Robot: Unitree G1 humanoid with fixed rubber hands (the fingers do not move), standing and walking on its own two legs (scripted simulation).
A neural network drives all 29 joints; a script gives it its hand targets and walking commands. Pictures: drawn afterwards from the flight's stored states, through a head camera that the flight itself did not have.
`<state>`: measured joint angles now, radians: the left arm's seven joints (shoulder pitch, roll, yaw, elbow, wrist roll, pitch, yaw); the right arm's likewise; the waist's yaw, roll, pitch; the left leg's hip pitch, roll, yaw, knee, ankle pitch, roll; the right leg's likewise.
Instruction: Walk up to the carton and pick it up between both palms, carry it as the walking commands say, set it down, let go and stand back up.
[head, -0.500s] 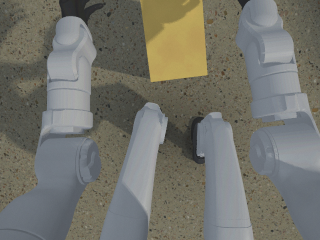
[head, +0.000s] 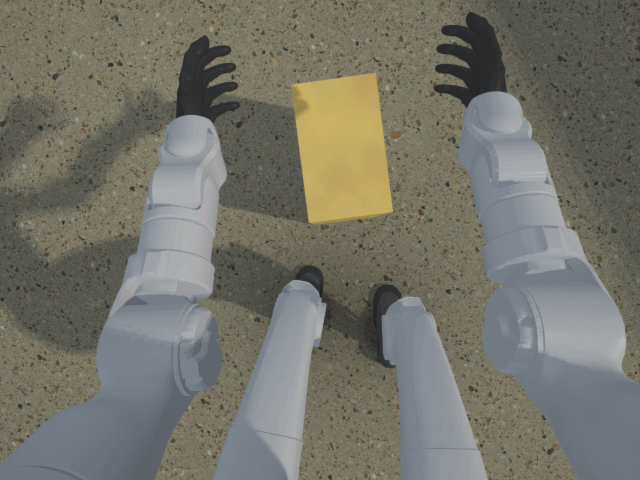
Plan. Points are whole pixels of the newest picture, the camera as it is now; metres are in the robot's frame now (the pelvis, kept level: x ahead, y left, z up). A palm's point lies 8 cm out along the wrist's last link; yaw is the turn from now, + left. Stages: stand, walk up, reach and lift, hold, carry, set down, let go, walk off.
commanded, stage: let go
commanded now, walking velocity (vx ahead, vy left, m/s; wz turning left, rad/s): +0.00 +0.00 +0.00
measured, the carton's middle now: (339, 163) +0.49 +0.04 -0.51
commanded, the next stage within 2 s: stand in 1.24 s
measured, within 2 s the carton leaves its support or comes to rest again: neither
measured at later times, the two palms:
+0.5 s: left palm (122, 190) +0.37 +0.23 -0.01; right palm (576, 181) +0.41 -0.16 -0.03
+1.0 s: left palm (124, 342) +0.26 +0.19 +0.04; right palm out of the picture +0.27 -0.26 +0.05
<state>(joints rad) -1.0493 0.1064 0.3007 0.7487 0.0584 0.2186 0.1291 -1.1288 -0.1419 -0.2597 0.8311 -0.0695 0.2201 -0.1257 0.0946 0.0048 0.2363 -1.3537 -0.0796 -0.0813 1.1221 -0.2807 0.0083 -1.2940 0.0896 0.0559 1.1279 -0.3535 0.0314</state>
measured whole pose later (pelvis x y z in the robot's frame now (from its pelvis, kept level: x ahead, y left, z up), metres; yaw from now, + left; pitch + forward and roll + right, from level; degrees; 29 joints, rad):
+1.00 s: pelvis +0.10 -0.04 +0.11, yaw +1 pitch -3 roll +1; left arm 0.21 0.21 0.04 0.41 0.02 0.12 -0.09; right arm 0.21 -0.20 -0.02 0.45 0.02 0.09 0.06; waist 0.02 -0.05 0.12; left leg -0.17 -0.03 -0.08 0.45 -0.22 -0.02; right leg -0.14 0.05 0.04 0.49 -0.29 -0.05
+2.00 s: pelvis +0.11 +0.00 +0.11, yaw +0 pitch -2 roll +0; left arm 0.31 0.32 0.03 0.80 0.03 -0.02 0.02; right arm 0.27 -0.29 -0.06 0.88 -0.04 -0.01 -0.01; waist 0.00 0.00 -0.07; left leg -0.19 -0.05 -0.04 0.49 -0.26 0.04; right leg -0.14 0.02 0.06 0.47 -0.30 0.00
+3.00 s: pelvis +0.08 -0.01 +0.12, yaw +1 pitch -4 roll +0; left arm 0.19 0.34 0.02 1.05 0.01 -0.01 -0.01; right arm 0.20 -0.35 0.01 1.07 -0.01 -0.02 -0.01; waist 0.00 0.00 0.01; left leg -0.16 -0.04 -0.08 0.41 -0.18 0.01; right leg -0.11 0.04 0.04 0.39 -0.21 -0.01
